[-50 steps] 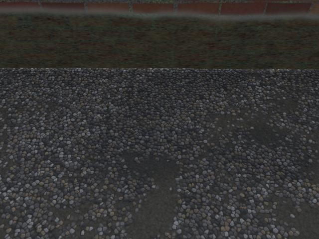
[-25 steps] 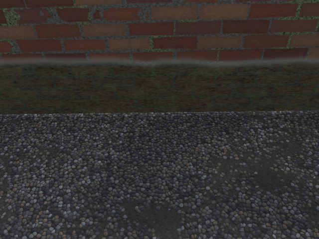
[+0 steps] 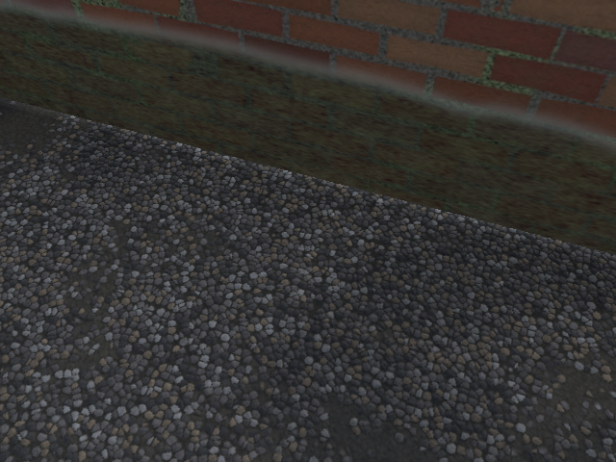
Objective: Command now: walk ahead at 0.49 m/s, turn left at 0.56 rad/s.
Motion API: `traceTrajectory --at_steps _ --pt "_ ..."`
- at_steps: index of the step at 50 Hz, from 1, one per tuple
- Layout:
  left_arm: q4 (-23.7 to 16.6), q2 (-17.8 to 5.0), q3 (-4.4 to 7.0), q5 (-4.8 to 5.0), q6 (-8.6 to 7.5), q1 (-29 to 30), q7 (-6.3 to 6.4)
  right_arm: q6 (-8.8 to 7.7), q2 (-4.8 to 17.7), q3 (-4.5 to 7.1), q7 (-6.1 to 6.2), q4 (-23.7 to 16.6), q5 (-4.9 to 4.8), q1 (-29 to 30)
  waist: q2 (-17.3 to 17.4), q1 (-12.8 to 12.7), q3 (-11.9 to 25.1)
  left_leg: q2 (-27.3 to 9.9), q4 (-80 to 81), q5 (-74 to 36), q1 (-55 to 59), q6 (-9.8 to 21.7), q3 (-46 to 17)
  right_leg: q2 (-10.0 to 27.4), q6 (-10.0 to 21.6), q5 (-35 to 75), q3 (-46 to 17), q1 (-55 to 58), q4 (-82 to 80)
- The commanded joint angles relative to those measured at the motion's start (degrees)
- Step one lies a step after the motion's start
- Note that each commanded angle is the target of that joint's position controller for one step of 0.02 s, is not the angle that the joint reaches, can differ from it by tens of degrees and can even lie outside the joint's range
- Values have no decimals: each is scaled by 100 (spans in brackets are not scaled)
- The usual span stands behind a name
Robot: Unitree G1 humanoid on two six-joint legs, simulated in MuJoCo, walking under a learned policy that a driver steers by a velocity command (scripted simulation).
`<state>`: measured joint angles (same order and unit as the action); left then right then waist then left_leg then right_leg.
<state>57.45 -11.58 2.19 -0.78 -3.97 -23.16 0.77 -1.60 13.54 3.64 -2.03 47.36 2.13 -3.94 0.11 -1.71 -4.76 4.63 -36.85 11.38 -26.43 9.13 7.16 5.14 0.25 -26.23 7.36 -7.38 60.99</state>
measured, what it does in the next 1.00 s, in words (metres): walks ahead, turning left: right foot, then left foot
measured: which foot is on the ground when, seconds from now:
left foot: down 0.00-0.50, up 0.52-0.90, down 0.92-1.00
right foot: up 0.00-0.48, down 0.50-1.00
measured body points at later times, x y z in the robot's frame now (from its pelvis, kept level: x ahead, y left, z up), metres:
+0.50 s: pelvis +0.29 +0.00 +0.01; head +0.33 +0.01 +0.46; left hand +0.47 +0.27 -0.07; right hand +0.31 -0.29 -0.12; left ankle +0.09 +0.04 -0.70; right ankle +0.45 -0.06 -0.72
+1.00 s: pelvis +0.38 +0.02 +0.03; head +0.38 +0.02 +0.48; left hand +0.35 +0.26 -0.12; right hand +0.54 -0.18 -0.11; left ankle +0.36 +0.13 -0.71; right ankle +0.45 -0.06 -0.71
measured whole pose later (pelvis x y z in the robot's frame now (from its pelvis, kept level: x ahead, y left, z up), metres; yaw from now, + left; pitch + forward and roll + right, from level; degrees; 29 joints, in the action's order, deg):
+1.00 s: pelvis +0.38 +0.02 +0.03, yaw +19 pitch -1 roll +0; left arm 53.7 -11.7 0.2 -0.2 -1.2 -15.6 0.4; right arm 0.0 11.4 -1.0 1.2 55.3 1.3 -11.9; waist -0.6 -1.3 -0.6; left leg 1.0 -25.4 12.3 -11.5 0.5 -1.9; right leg -1.0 1.8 -9.9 3.0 -13.2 24.4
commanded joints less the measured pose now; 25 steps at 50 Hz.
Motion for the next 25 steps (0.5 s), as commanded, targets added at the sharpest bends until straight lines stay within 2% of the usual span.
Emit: traceTrajectory --at_steps 1,2,3,4,6,8,11,14,17,20,22,23,24,25 --pt "-980 -785 143 54 -285 749 -84 48 1171 345 175 211 -133 -1474 57 607 856 -2153 2203 -257 3281 1138 -3502 -15 140 813 -887 -3477 1815" --pt "-890 -746 152 -1 -274 663 -68 3 931 283 188 161 -130 -1174 -216 339 529 -1816 2271 -907 2594 890 -2969 151 123 979 -905 -3109 1334" --pt "-898 -718 152 -120 -172 553 -69 -40 775 230 214 145 -181 -1009 -167 126 418 -1532 2322 -1432 2107 783 -2574 219 42 975 -926 -2751 1058" --pt "-878 -669 146 -189 -50 417 -92 -89 689 190 220 123 -206 -952 -79 7 491 -1368 2361 -1714 1882 744 -2309 257 -36 964 -939 -2482 862" --pt "-976 -608 143 -229 122 491 -141 -199 763 189 211 163 -246 -1134 7 -56 503 -1174 2392 -2118 1699 746 -2105 242 -187 1000 -838 -2480 538" --pt "-1169 -605 135 -229 198 927 -164 -228 889 211 207 184 -237 -1370 113 43 374 -1055 2500 -1992 1610 656 -2076 232 -296 1395 -745 -2762 114" --pt "-1485 -682 131 -201 221 1750 -177 -209 894 203 203 221 -222 -1825 257 331 192 -1015 2562 -1916 1880 479 -2261 160 -359 2034 -722 -3290 -655" --pt "-1711 -674 92 -179 199 2332 -212 -191 911 199 222 234 -209 -2168 312 546 204 -1009 2418 -2155 2344 364 -2396 -8 -330 2495 -756 -3484 -1353" --pt "-1948 -652 25 -146 154 2879 -248 -177 926 191 265 238 -171 -2436 342 717 169 -1053 2202 -2547 2747 382 -2554 -208 -268 2589 -739 -3512 -1963" --pt "-2133 -742 -5 -86 88 3112 -240 -194 1012 203 348 247 -110 -2543 386 720 130 -1240 2024 -2852 3068 290 -2726 -327 -107 2525 -757 -3218 -2605" --pt "-1985 -812 14 -86 17 2510 -188 -203 1016 190 388 234 -118 -2298 446 410 201 -1106 1567 -4070 2827 -21 -2493 -567 122 2373 -683 -2068 -3129" --pt "-1772 -986 81 -99 -43 1883 -126 -234 1096 203 382 184 -92 -2138 459 207 559 -1002 970 -5012 2774 -160 -2459 -783 244 2314 -604 -1222 -3188" --pt "-1575 -1076 126 -108 -134 1107 -54 -275 1136 206 345 190 -147 -2013 363 -217 936 -736 7 -5044 2585 -317 -2259 -684 375 2945 -607 -220 -3669" --pt "-1486 -1333 183 -250 -208 307 25 -331 902 153 307 58 -231 -2010 109 -468 1612 -420 -1300 -3359 1673 -451 -2177 274 578 3923 -1361 1268 -3395"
